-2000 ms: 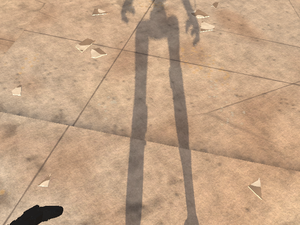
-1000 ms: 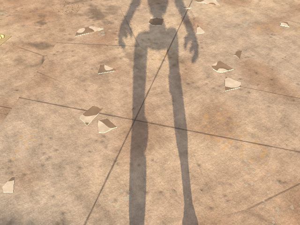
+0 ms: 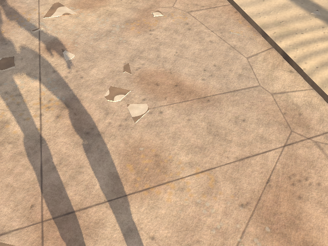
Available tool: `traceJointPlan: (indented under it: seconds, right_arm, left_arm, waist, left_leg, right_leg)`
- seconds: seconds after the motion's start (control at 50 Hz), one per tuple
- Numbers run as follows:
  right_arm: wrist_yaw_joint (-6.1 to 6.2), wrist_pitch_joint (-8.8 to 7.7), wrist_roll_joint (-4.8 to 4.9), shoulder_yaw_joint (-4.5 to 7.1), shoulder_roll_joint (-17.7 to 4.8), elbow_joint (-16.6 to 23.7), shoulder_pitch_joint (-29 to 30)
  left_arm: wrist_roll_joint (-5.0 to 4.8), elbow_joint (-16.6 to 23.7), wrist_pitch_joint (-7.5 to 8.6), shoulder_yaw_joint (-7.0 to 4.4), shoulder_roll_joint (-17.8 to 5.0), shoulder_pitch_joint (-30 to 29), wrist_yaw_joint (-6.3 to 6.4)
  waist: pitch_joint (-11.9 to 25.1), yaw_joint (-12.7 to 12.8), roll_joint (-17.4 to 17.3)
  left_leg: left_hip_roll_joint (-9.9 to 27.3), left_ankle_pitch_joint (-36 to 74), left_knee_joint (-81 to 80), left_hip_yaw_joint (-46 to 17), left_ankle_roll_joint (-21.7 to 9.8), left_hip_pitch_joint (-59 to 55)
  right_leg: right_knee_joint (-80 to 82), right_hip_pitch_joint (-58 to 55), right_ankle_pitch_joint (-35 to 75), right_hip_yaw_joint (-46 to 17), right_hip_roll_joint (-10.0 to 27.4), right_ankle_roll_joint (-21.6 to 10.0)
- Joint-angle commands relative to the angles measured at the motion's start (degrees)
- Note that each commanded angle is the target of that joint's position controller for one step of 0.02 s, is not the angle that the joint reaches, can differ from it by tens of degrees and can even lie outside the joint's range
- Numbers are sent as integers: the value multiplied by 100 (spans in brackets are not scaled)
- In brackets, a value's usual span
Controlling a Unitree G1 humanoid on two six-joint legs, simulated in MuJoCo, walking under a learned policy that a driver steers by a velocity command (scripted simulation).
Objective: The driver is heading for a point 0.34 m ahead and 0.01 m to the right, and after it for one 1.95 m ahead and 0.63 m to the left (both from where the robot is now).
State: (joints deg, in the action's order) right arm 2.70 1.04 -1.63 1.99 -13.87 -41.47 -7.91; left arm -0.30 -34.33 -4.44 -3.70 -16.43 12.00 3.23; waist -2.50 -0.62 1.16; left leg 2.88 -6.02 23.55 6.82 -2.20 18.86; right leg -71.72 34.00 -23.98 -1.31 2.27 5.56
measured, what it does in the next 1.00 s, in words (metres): steps to the right: right foot 0.04 m higher, then left foot 0.04 m lower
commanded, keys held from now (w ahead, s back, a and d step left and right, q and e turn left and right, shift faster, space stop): e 0.36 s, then no key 0.16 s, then w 0.24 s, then w+q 0.24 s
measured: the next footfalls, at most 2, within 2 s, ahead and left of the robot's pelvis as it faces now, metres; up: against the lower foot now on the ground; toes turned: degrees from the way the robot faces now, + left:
right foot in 0.10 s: +0.01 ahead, -0.15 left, +0.04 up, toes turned -8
left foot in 0.54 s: +0.05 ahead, +0.07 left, +0.00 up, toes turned -20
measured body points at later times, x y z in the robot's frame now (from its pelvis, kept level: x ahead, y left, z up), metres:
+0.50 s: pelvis -0.02 -0.03 +0.02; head +0.00 -0.04 +0.47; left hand +0.22 +0.20 -0.06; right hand +0.09 -0.33 -0.07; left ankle +0.02 +0.09 -0.71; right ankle -0.03 -0.15 -0.70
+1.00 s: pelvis +0.05 -0.10 +0.00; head +0.06 -0.11 +0.45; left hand +0.28 +0.10 -0.08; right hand +0.01 -0.36 -0.13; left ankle +0.02 +0.08 -0.71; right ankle +0.04 -0.23 -0.70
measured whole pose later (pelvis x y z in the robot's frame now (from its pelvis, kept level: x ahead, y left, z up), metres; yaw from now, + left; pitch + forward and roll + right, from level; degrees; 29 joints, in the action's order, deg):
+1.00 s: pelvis +0.05 -0.10 +0.00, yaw -14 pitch +4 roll -2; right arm 0.4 -1.7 1.9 3.3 -14.5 -45.4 -23.7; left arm -0.1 -36.9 6.0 -2.4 -12.5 11.4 -0.3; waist 3.2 -1.8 -3.6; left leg 1.8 -24.7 40.4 -8.8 -2.5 16.5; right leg -45.5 28.5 -21.3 3.3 0.8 0.4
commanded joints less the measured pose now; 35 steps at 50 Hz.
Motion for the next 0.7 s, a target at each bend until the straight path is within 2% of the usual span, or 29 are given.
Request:
traceJointPlan:
  seconds: [0.02,0.08,0.1,0.12,0.14,0.16,0.18,0.2,0.22,0.24,0.26,0.3,0.36,0.4,0.46,0.48,0.52,0.54,0.56,0.58,0.6,0.62,0.64,0.66,0.7]
  right_arm:
    - [16,-32,52,342,-1097,387,216]
    - [-65,-8,159,413,-1199,318,182]
    - [-83,27,214,402,-1117,189,-33]
    - [-100,35,271,375,-922,72,-305]
    - [-159,-14,134,304,-624,474,-266]
    - [-156,-104,100,402,-916,749,891]
    - [-179,-134,186,461,-977,775,1059]
    - [-145,-96,180,454,-866,631,757]
    - [-102,-44,98,478,-940,503,507]
    - [-80,-10,21,481,-922,434,409]
    - [-94,-3,19,458,-842,424,334]
    - [-145,-10,93,392,-681,431,311]
    - [-235,-60,119,282,-503,527,609]
    - [-310,-79,159,262,-529,487,551]
    - [-400,-84,207,267,-572,487,486]
    - [-430,-93,215,270,-552,474,406]
    - [-463,-138,184,273,-416,352,89]
    - [-460,-145,89,263,-398,271,-191]
    - [-453,-141,-50,270,-599,242,-514]
    - [-443,-170,-27,210,-636,245,-750]
    - [-441,-230,43,506,-1444,35,-791]
    - [-398,-277,130,501,-1246,88,-647]
    - [-296,-280,158,414,-1017,75,-465]
    - [-236,-302,172,329,-842,116,-369]
    - [-175,-350,146,308,-804,37,-491]
  left_arm:
    - [15,544,104,-33,-289,-53,-102]
    - [0,462,100,-96,-414,250,-203]
    - [-24,289,85,-148,-438,662,-215]
    - [-38,187,63,-236,-645,920,-219]
    - [-30,190,36,-515,-1655,1082,-119]
    - [220,369,211,-463,-1559,893,-170]
    - [350,382,378,-381,-1376,600,-213]
    - [223,435,460,-354,-1234,153,-224]
    - [36,480,479,-311,-1033,-155,-227]
    - [-24,503,462,-263,-900,-376,-189]
    - [-16,514,422,-223,-818,-436,-162]
    - [-1,467,371,-213,-767,-352,-103]
    - [-56,362,298,-291,-903,-70,-35]
    - [-22,362,261,-317,-956,-103,-29]
    - [0,293,228,-285,-878,-41,-49]
    - [-1,285,221,-271,-849,-78,-48]
    - [-18,284,224,-197,-688,-240,-15]
    - [50,230,259,-103,-405,-69,-8]
    - [158,156,298,22,61,225,-40]
    - [187,94,364,8,-36,525,-68]
    - [-5,333,451,-145,-583,472,-73]
    - [-111,268,466,-285,-1017,-20,-9]
    - [-66,253,454,-306,-983,-253,19]
    - [6,154,429,-267,-832,-219,22]
    - [116,86,517,-186,-486,-145,-51]
  waist:
    - [964,-35,-1077]
    - [900,78,-1208]
    - [827,233,-1032]
    - [537,268,-666]
    - [442,121,1770]
    - [470,653,1705]
    - [485,499,1290]
    - [483,215,1030]
    - [487,86,777]
    - [566,-25,685]
    - [678,-98,597]
    - [811,-102,491]
    - [880,109,567]
    - [962,157,663]
    - [914,241,692]
    - [874,211,674]
    - [798,-8,593]
    - [1028,-27,394]
    - [1183,16,-795]
    - [844,123,-1022]
    - [704,226,-1688]
    - [40,0,-1322]
    - [-281,1,-1240]
    - [-293,41,-1128]
    - [-146,60,-959]
  left_leg:
    - [1574,629,-767,-976,-1204,-900]
    - [1592,530,-565,-705,-1008,-628]
    - [1444,260,-320,-466,-761,-329]
    - [1190,-430,226,-164,-287,238]
    - [51,-1933,2033,565,537,1833]
    - [-328,-3150,3372,-636,581,2590]
    - [-309,-2887,4082,-1040,425,2495]
    - [-252,-2370,4206,-1070,354,2403]
    - [-160,-1934,4102,-1080,381,2335]
    - [-179,-1588,4203,-1015,452,1975]
    - [-273,-1371,4292,-949,502,1673]
    - [-356,-1040,3767,-950,551,1543]
    - [-452,-917,2424,-1068,625,1313]
    - [-457,-986,1876,-1084,626,887]
    - [-433,-1084,1306,-1099,582,381]
    - [-400,-943,933,-1100,531,201]
    - [-385,134,-405,-843,344,-609]
    - [-164,306,-402,-873,244,-1359]
    - [818,722,-245,-1950,-97,-2130]
    - [1417,1465,-103,-2685,-682,-1926]
    - [2152,-1701,-869,-4091,-1549,-1446]
    - [1872,-3644,-1295,-4093,-1458,-1276]
    - [1626,-3955,-1385,-3900,-1156,-1209]
    - [1386,-3759,-1458,-3520,-1010,-1060]
    - [1064,-2873,-1511,-2932,-888,-863]
  right_leg:
    - [885,-396,-66,129,228,-156]
    - [2214,-1255,106,571,24,-439]
    - [2934,-1695,316,816,-285,-649]
    - [3800,-2127,901,340,-236,-965]
    - [4648,-2644,2459,-2462,1350,-1959]
    - [5086,-2138,2725,-3461,1838,-2734]
    - [5128,-2017,2688,-2940,1704,-2575]
    - [5004,-1956,2638,-2412,1394,-2192]
    - [4891,-1980,2776,-2066,1246,-1907]
    - [4742,-1787,3049,-1791,1075,-1794]
    - [4715,-1669,3209,-1627,917,-1759]
    - [4647,-1916,3188,-1496,763,-1719]
    - [4506,-2272,2747,-1664,690,-1742]
    - [4434,-2148,2434,-1802,736,-1819]
    - [4133,-1807,2202,-2162,730,-1905]
    - [4000,-1736,2119,-2241,669,-1875]
    - [3628,-1430,1826,-2117,318,-1612]
    - [3180,-1034,918,-1845,39,-1339]
    - [1561,-52,-979,-1089,-631,-855]
    - [477,727,-1924,-1038,-1035,-567]
    - [20,1270,-1359,-723,-623,-531]
    - [-495,1864,-813,-689,-407,-522]
    - [-660,2222,-320,-683,-367,-524]
    - [-664,2129,25,-559,-248,-464]
    - [-654,1815,746,-239,-67,-391]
